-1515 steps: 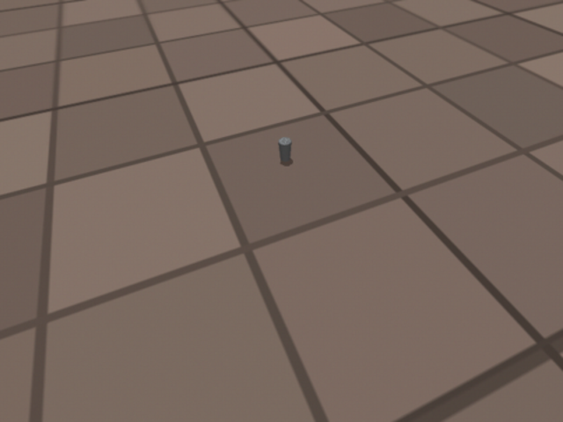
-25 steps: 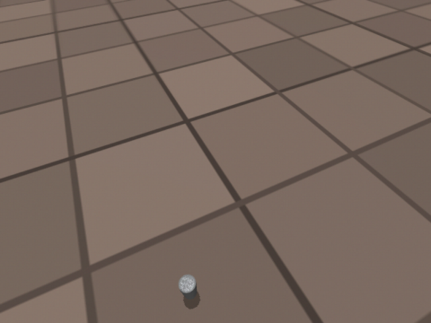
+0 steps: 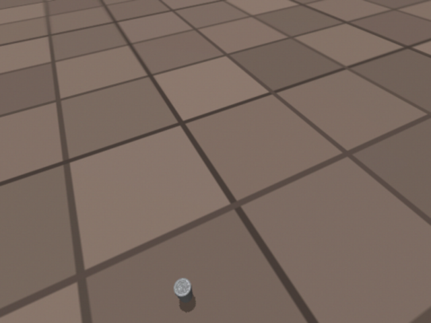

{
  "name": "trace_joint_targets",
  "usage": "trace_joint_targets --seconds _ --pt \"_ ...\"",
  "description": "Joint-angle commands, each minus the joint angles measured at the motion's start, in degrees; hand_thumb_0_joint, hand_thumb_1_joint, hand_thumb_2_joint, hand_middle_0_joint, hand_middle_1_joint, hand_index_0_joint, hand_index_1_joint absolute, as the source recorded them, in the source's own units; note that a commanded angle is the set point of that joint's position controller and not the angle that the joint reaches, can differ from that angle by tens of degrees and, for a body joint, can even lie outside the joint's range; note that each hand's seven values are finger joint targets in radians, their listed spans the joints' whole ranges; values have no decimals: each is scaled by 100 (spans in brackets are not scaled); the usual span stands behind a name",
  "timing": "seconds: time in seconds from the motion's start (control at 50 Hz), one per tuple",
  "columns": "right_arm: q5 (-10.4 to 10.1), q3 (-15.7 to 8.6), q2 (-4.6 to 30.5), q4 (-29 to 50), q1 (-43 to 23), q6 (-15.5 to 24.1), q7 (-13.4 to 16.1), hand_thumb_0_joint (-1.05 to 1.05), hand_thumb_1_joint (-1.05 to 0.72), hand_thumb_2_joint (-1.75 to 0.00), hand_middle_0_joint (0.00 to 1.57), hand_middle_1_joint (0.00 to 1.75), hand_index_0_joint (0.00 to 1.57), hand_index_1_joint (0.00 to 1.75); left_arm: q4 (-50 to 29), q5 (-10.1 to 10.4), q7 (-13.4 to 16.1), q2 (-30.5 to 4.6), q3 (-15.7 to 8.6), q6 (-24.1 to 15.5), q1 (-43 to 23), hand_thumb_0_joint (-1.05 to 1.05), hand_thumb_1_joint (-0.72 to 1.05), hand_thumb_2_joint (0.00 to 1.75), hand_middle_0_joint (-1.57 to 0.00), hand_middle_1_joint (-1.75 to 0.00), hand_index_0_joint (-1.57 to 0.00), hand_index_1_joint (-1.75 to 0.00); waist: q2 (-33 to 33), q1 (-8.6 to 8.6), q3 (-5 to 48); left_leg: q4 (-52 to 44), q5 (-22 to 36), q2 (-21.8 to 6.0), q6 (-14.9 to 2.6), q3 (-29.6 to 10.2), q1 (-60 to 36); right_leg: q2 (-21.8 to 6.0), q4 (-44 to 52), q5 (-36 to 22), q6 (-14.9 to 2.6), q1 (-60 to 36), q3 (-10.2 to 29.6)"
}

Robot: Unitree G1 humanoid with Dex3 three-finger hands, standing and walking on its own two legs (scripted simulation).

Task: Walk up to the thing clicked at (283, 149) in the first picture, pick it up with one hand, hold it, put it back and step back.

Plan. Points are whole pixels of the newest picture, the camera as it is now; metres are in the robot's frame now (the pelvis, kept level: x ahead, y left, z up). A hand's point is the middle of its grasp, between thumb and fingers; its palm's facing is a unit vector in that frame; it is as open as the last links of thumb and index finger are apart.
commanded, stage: stand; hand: left
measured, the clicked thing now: (184, 291) +0.40 +0.20 -0.72
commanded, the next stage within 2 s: step back in 0.80 s
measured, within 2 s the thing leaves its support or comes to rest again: neither
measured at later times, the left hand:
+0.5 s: hand out of the picture +0.07 +0.24 -0.16, palm faces -0.02 -0.94 -0.34, open 7.4 cm
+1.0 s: hand out of the picture +0.08 +0.27 -0.16, palm faces -0.03 -0.93 -0.38, open 7.4 cm
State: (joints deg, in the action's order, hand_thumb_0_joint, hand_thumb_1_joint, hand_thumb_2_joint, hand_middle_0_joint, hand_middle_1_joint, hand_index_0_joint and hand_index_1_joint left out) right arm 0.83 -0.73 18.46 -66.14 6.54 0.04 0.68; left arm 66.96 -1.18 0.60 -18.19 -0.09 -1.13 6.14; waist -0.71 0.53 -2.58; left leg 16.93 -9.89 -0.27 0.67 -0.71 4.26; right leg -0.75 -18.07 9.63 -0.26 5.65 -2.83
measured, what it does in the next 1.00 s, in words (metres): stands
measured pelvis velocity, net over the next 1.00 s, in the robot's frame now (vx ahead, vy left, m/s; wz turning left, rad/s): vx -0.03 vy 0.01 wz -0.02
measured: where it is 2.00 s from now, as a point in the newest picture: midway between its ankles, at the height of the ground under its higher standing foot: outside the picture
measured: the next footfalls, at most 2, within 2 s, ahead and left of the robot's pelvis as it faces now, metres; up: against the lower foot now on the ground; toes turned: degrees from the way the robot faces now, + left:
right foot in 1.64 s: -0.14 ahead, -0.04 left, +0.00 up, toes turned -2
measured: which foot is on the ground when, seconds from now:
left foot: down 0.00-1.00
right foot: down 0.00-1.00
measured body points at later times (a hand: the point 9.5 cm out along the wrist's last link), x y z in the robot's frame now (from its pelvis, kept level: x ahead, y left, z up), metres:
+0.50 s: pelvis +0.00 -0.01 +0.00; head +0.00 -0.01 +0.45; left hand +0.07 +0.29 -0.13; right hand +0.06 -0.30 -0.14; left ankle +0.00 +0.13 -0.75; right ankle +0.00 -0.11 -0.75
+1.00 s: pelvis -0.03 +0.01 -0.01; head +0.03 +0.01 +0.44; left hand +0.08 +0.32 -0.14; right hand +0.06 -0.31 -0.14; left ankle -0.04 +0.13 -0.72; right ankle +0.00 -0.11 -0.75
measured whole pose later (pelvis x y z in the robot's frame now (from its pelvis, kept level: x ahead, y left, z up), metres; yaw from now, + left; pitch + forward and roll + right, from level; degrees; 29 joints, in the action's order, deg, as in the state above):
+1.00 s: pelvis -0.03 +0.01 -0.01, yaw -1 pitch -1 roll +0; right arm -0.3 -2.6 22.2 -58.1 4.3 -2.5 -0.3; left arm 58.4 -1.3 0.4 -20.7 -3.5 0.5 3.9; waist 0.1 -0.1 -8.9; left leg 45.6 -26.0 2.2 -1.8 -2.3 18.9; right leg -1.4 -26.6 11.3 -1.1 14.3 -1.4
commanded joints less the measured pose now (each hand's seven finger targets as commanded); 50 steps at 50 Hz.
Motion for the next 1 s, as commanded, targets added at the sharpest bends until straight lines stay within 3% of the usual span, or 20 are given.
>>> trace_joint_targets --seconds 0.0,0.16,0.2,0.26,0.28,0.36,0.46,0.58,0.62,0.68,0.76,0.78,0.82,0.84,0.86,0.88,0.9,0.92,0.96,0.98 --pt "11 -176 1144 286 -147 124 62 0 -90 -90 20 30 20 30 -296 27 98 -1174 -227 -100 -220 0 90 90 -20 -30 -20 -30 56 -18 305 -241 681 -614 -125 -470 189 -713 306 -807 -28 -189 627" --pt "23 -167 1100 333 -173 116 43 0 -90 -90 20 30 20 30 -309 21 87 -1251 -259 -103 -271 0 90 90 -20 -30 -20 -30 118 -25 198 -295 527 -643 -127 -478 224 -687 370 -401 -25 -49 628" --pt "18 -178 1141 334 -158 125 41 0 -90 -90 20 30 20 30 -336 27 81 -1225 -247 -106 -280 0 90 90 -20 -30 -20 -30 62 -25 305 -257 671 -659 -117 -465 192 -713 334 -675 -49 -144 635" --pt "14 -182 1169 345 -200 139 32 0 -90 -90 20 30 20 30 -345 28 69 -1240 -243 -114 -223 0 90 90 -20 -30 -20 -30 7 -17 367 -244 659 -665 -134 -467 148 -712 346 -705 -52 -166 645" --pt "9 -169 1135 326 -165 130 29 0 -90 -90 20 30 20 30 -329 31 64 -1244 -245 -110 -207 0 90 90 -20 -30 -20 -30 61 -14 211 -273 439 -637 -118 -469 240 -679 412 -369 -29 -24 652" --pt "13 -177 1184 333 -170 134 36 0 -90 -90 20 30 20 30 -365 43 68 -1254 -248 -111 -263 0 90 90 -20 -30 -20 -30 7 -28 333 -266 547 -668 -141 -465 222 -716 337 -666 -67 -175 670" --pt "16 -174 1180 344 -146 130 23 0 -90 -90 20 30 20 30 -380 28 55 -1291 -243 -97 -258 0 90 90 -20 -30 -20 -30 64 -34 240 -292 407 -672 -135 -462 206 -672 392 -228 -66 6 669" --pt "14 -158 1214 326 -87 147 23 0 -90 -90 20 30 20 30 -397 58 40 -1273 -238 -107 -214 0 90 90 -20 -30 -20 -30 -72 -34 298 -304 431 -686 -132 -459 224 -697 343 -454 -91 -84 711" --pt "15 -163 1202 355 -112 153 20 0 -90 -90 20 30 20 30 -409 51 46 -1296 -244 -112 -214 0 90 90 -20 -30 -20 -30 -5 -27 361 -285 680 -709 -134 -456 169 -714 270 -718 -100 -147 683" --pt "6 -155 1192 328 -90 144 19 0 -90 -90 20 30 20 30 -383 55 40 -1293 -233 -111 -154 0 90 90 -20 -30 -20 -30 87 -16 264 -314 547 -682 -119 -470 250 -678 325 -568 -72 -107 663" --pt "8 -154 1213 351 -95 156 26 0 -90 -90 20 30 20 30 -405 62 38 -1295 -237 -107 -185 0 90 90 -20 -30 -20 -30 25 -37 396 -274 745 -697 -125 -442 117 -706 259 -931 -104 -163 666" --pt "-44 -270 1525 529 -296 59 -8 0 -90 -90 20 30 20 30 -554 165 48 -1728 -553 -50 -126 0 90 90 -20 -30 -20 -30 122 -30 -293 482 1476 -540 -264 -478 678 -684 -147 -1946 -146 234 838" --pt "-110 -268 1350 670 -120 -3 -5 0 -90 -90 20 30 20 30 -678 183 86 -1736 -602 -8 -25 0 90 90 -20 -30 -20 -30 287 -79 30 1113 1310 -297 -235 -206 753 -920 -257 -2589 -423 55 943" --pt "-130 -278 1305 736 -32 -35 -2 0 -90 -90 20 30 20 30 -789 174 91 -1798 -642 2 -28 0 90 90 -20 -30 -20 -30 450 -100 221 1532 1049 -134 -208 -85 782 -1158 -217 -2789 -664 26 1137" --pt "-132 -300 1287 787 46 -86 -8 0 -90 -90 20 30 20 30 -908 148 99 -1837 -675 13 -112 0 90 90 -20 -30 -20 -30 646 -123 336 1980 417 39 -190 -25 860 -1436 -121 -2716 -934 122 1373" --pt "-112 -343 1275 867 98 -140 -25 0 -90 -90 20 30 20 30 -1079 101 102 -1836 -689 21 -261 0 90 90 -20 -30 -20 -30 888 -132 439 2561 -1018 209 -217 -47 1029 -1756 -69 -2669 -1198 174 1617" --pt "-84 -393 1330 945 141 -190 -34 0 -90 -90 20 30 20 30 -1222 22 119 -1853 -705 24 -365 0 90 90 -20 -30 -20 -30 1020 -114 549 3286 -1893 266 -270 -220 1210 -2016 -136 -2661 -1467 262 1815" --pt "-70 -411 1338 1013 222 -224 -49 0 -90 -90 20 30 20 30 -1332 -29 120 -1826 -731 38 -382 0 90 90 -20 -30 -20 -30 943 -134 593 3583 -2091 182 -315 -383 1275 -2060 -312 -2716 -1559 380 1724" --pt "-111 -439 1336 1094 423 -239 -74 0 -90 -90 20 30 20 30 -1527 -33 108 -1698 -697 87 -657 0 90 90 -20 -30 -20 -30 969 -241 671 3764 -2022 185 -337 -420 1252 -1800 -532 -2716 -1439 567 1319" --pt "-121 -443 1325 1142 418 -245 -77 0 -90 -90 20 30 20 30 -1601 -57 110 -1627 -668 108 -673 0 90 90 -20 -30 -20 -30 956 -191 637 3714 -1910 218 -314 -331 1319 -1669 -611 -2619 -1377 591 1228"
